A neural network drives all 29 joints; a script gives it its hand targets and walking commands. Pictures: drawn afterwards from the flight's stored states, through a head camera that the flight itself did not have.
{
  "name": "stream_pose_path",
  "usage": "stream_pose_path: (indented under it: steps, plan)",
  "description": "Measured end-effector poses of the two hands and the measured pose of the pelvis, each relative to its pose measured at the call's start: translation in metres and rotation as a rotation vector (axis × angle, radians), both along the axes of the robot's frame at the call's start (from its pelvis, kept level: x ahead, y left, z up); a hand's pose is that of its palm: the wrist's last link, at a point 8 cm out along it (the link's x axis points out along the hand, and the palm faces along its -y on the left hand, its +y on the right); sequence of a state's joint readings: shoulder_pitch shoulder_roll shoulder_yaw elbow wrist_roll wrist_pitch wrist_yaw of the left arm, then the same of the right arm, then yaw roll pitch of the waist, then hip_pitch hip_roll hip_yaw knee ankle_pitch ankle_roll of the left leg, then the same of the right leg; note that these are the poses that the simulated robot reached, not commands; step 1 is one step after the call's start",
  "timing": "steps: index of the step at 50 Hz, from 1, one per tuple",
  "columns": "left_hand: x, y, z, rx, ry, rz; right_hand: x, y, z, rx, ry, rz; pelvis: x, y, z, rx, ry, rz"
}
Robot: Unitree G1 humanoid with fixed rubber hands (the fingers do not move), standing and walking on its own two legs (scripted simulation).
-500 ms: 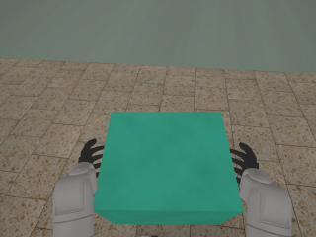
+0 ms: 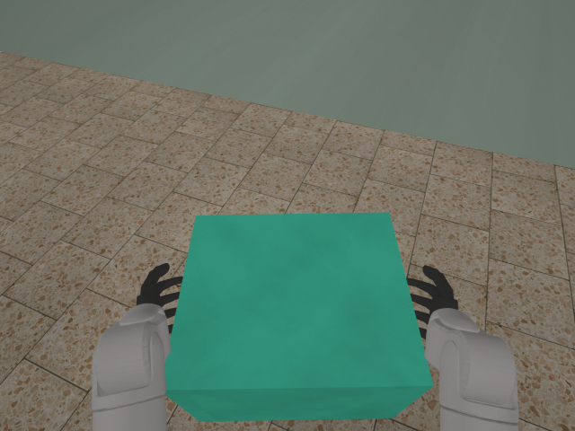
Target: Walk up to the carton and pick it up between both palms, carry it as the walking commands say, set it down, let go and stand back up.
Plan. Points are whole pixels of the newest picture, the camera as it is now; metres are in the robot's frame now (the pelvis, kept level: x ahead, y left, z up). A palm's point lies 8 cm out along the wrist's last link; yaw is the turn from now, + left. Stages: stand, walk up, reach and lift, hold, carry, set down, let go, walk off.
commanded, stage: carry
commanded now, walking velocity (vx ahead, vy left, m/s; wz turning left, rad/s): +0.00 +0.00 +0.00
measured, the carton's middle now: (294, 317) +0.31 +0.01 -0.03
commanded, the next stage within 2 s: none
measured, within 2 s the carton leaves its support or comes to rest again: neither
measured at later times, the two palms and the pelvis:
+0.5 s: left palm (133, 344) +0.22 +0.19 +0.09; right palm (470, 344) +0.22 -0.18 +0.09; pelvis -0.05 +0.00 +0.01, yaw +3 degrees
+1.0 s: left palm (129, 368) +0.21 +0.21 +0.04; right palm (432, 357) +0.22 -0.16 +0.03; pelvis -0.06 +0.01 +0.01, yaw +3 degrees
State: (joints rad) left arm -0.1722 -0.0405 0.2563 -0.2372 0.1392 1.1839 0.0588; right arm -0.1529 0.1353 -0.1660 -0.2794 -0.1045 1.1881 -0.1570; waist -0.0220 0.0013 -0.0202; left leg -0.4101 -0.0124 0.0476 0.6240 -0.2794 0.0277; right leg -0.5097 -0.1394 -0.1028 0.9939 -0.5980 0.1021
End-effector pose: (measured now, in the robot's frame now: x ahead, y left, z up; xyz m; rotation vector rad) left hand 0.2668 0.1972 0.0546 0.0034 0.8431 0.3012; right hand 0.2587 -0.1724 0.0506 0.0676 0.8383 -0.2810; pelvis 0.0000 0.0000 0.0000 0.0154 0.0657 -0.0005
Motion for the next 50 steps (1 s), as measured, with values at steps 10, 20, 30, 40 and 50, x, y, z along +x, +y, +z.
stream_pose_path:
  steps: [10,20,30,40,50]
  plan:
    - [-0.047,0.002,0.027,-0.001,-0.145,0.154,0.003,0.005,0.020,0.038,-0.143,0.109,-0.028,-0.014,0.002,0.000,-0.014,0.036]
    - [-0.036,-0.015,0.045,0.011,-0.157,-0.002,-0.031,-0.015,0.040,-0.020,-0.161,0.043,-0.039,-0.006,0.011,0.002,-0.030,0.052]
    - [-0.064,0.010,0.029,0.010,-0.092,0.010,-0.046,0.009,0.034,-0.040,-0.097,0.083,-0.062,0.005,0.012,-0.004,-0.038,0.049]
    - [-0.073,0.032,0.001,0.021,-0.061,0.053,-0.035,0.032,0.004,-0.043,-0.067,0.154,-0.063,0.012,0.012,-0.007,-0.023,0.049]
    - [-0.057,0.017,-0.014,0.051,-0.109,-0.012,-0.036,0.016,-0.018,-0.053,-0.116,0.127,-0.057,0.008,0.009,-0.010,-0.017,0.046]
